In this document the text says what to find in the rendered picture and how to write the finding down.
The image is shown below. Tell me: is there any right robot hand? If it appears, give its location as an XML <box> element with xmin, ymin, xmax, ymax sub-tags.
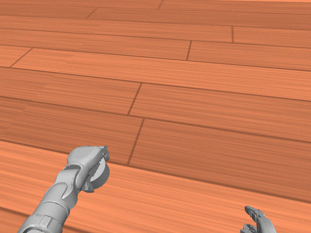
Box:
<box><xmin>240</xmin><ymin>206</ymin><xmax>277</xmax><ymax>233</ymax></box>

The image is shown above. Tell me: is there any left robot hand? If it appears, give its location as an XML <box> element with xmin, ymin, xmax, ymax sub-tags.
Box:
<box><xmin>67</xmin><ymin>146</ymin><xmax>109</xmax><ymax>193</ymax></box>

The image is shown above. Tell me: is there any tin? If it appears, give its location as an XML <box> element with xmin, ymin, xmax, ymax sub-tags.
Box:
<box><xmin>88</xmin><ymin>157</ymin><xmax>110</xmax><ymax>189</ymax></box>

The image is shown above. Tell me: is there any left robot arm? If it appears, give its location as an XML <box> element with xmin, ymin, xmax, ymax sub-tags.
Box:
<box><xmin>17</xmin><ymin>162</ymin><xmax>88</xmax><ymax>233</ymax></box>

